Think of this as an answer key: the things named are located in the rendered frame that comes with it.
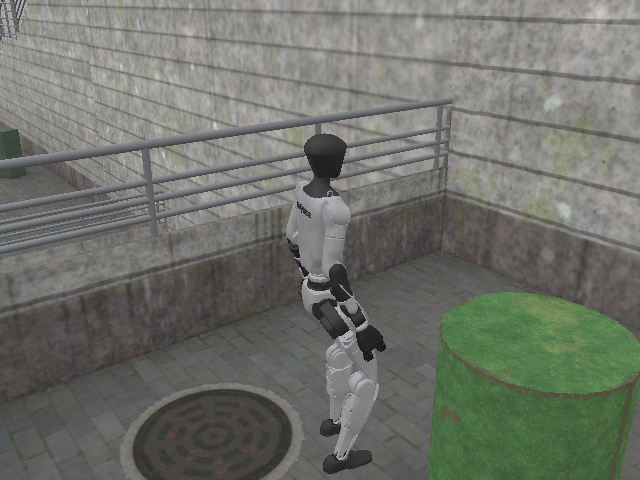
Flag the right robot hand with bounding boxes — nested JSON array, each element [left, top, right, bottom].
[[356, 325, 386, 362]]

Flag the left robot upper arm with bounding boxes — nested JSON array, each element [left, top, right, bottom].
[[286, 181, 310, 245]]

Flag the right robot upper arm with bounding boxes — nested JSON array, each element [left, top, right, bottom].
[[321, 199, 351, 280]]

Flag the robot right shin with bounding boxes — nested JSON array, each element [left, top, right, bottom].
[[334, 379, 379, 461]]

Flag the right robot forearm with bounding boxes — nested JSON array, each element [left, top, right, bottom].
[[329, 264, 369, 332]]

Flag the humanoid robot head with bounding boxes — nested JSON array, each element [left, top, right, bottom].
[[303, 133, 347, 198]]

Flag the left robot forearm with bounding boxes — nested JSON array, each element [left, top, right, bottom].
[[287, 238, 309, 280]]

